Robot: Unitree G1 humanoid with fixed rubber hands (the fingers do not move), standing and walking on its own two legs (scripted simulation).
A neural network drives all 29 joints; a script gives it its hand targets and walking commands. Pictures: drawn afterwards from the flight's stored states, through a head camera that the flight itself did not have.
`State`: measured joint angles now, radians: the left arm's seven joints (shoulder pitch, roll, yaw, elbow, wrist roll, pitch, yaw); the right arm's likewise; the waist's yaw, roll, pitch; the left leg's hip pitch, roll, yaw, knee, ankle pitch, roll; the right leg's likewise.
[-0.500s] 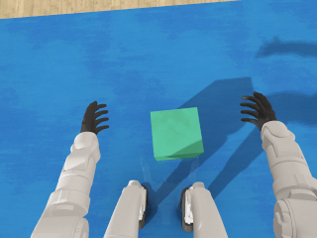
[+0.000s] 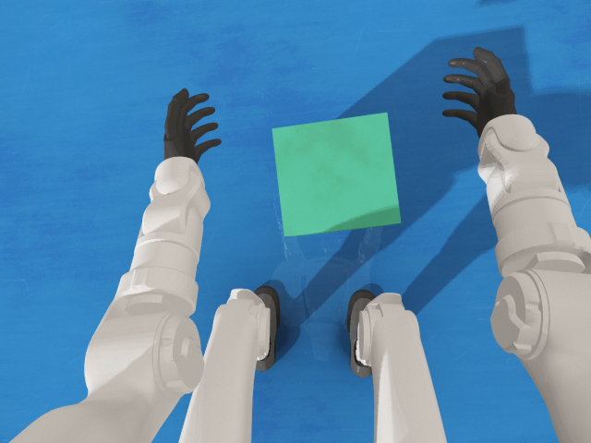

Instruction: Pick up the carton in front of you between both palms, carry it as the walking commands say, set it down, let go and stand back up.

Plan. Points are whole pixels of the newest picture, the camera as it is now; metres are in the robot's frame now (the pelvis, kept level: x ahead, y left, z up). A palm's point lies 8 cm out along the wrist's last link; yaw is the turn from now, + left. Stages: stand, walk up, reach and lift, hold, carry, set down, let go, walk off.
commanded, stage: reach and lift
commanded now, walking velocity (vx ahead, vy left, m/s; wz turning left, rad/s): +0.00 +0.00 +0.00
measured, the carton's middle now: (334, 184) +0.47 -0.03 -0.46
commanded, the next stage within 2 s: none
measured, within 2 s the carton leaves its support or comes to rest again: leaves its support in 1.42 s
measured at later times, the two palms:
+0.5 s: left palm (229, 185) +0.45 +0.16 -0.35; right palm (434, 164) +0.48 -0.21 -0.35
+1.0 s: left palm (234, 179) +0.47 +0.16 -0.37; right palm (417, 168) +0.48 -0.19 -0.39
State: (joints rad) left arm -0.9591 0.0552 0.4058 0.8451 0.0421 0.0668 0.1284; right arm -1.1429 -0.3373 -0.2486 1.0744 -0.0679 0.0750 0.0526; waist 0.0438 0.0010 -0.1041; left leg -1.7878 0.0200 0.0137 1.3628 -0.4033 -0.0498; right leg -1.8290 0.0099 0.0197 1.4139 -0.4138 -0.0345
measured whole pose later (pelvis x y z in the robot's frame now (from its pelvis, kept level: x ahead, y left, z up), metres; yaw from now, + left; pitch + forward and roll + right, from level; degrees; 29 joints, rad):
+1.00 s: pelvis -0.04 +0.01 -0.21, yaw +2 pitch +38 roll +4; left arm -1.32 0.22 0.11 1.17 -0.30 -0.03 0.19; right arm -1.37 -0.44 0.06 1.19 0.23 -0.01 -0.04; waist 0.01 0.07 0.28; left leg -2.26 -0.03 0.01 2.13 -0.52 -0.05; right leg -2.29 -0.03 0.03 2.18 -0.55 -0.02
